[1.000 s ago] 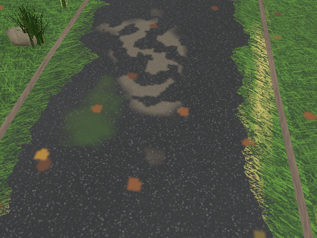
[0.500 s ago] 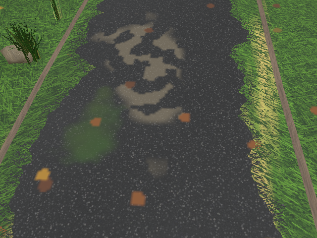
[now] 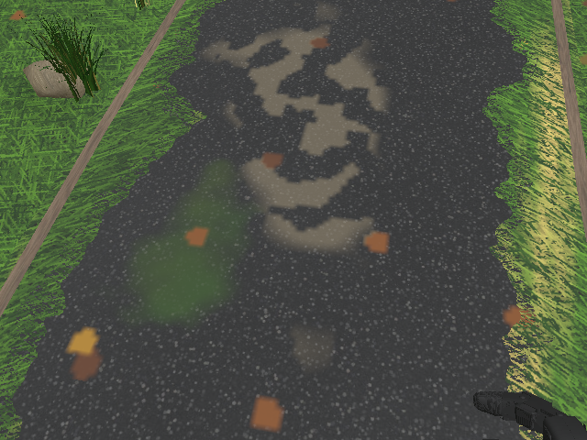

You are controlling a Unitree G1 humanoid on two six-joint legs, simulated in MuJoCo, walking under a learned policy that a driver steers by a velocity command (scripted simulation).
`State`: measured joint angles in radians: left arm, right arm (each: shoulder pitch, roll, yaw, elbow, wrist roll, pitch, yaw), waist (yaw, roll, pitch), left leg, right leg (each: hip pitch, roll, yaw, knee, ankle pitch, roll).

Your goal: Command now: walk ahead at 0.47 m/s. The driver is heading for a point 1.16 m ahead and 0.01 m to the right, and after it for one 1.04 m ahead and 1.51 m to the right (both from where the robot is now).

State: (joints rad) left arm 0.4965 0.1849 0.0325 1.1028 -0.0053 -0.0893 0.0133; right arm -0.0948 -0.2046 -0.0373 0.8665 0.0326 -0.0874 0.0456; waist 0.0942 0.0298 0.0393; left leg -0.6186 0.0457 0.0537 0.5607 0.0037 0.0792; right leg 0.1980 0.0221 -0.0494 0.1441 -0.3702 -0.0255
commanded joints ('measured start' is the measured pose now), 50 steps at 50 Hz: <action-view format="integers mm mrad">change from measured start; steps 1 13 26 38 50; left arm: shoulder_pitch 2 -157 -599 -311 -110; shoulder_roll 190 95 101 124 193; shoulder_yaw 42 47 28 37 49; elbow -31 -151 -307 -215 -132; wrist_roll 1 -15 -19 15 -5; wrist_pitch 5 7 -16 -29 -16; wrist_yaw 6 14 -41 -50 -7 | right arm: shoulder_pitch -8 265 523 386 63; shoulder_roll -125 -117 -185 -134 -82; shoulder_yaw -37 -24 -40 -36 -27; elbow -63 91 159 82 -21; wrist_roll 0 -40 -15 -10 -17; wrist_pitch -22 -38 -2 -16 -1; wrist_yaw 5 -10 -54 -53 -36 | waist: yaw -115 -54 -176 -101 -36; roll -164 35 22 -104 -86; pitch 9 -18 59 -90 30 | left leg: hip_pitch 134 327 652 -2 -70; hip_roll -61 159 203 105 60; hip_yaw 36 -216 -133 -127 -56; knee -15 -459 -387 628 63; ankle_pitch -73 -114 -15 -275 118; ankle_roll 49 174 120 -11 -59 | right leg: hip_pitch -38 -769 -903 -328 -272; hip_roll -282 -195 -120 -264 -219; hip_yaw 66 116 53 297 101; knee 171 1011 402 46 -37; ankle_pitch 1012 154 394 301 390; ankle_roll -113 -26 -7 -191 -167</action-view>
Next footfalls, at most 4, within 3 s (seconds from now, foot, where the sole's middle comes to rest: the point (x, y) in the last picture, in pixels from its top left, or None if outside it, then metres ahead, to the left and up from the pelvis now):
0.06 left None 0.23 0.12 -0.76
0.62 right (397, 407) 0.54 -0.12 -0.76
1.18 left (302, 279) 0.86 0.12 -0.76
1.74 right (390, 193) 1.18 -0.12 -0.76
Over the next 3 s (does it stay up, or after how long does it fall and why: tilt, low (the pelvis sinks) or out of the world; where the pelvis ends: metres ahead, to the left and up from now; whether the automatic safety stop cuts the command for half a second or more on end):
stays up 1.11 -0.05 0.02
